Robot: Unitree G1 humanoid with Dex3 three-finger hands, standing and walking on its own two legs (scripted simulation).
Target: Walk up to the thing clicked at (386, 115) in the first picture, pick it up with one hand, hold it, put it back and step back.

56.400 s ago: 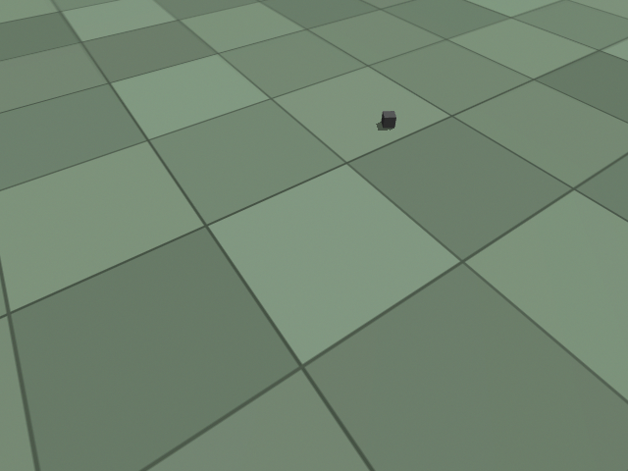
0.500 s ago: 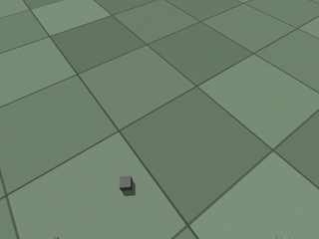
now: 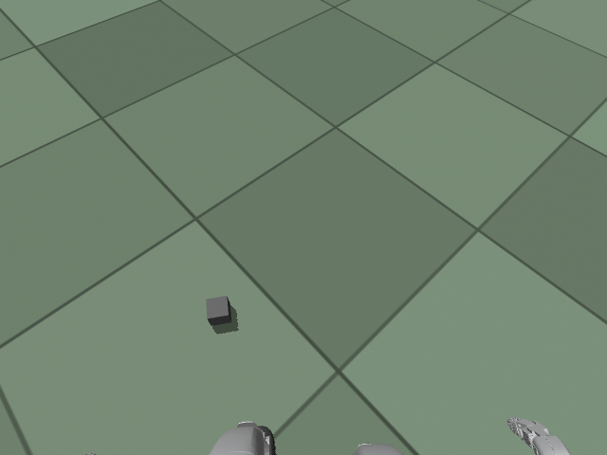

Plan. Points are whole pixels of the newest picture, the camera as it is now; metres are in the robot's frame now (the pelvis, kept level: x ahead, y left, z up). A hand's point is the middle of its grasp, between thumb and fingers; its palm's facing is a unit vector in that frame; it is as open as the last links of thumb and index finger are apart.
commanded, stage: step back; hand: left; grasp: from above
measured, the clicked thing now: (219, 310) +0.57 +0.28 -0.72
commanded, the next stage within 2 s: none
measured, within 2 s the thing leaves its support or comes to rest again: neither
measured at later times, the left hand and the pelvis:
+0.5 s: hand out of the picture -0.03 +0.26 -0.14, palm faces +0.09 -0.92 -0.39, open 7.4 cm; pelvis -0.14 -0.02 +0.00, yaw +6 degrees
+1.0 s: hand out of the picture -0.22 +0.22 -0.12, palm faces +0.08 -0.89 -0.45, open 7.4 cm; pelvis -0.29 -0.06 +0.00, yaw +6 degrees
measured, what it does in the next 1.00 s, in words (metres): walks backwards: right foot, then left foot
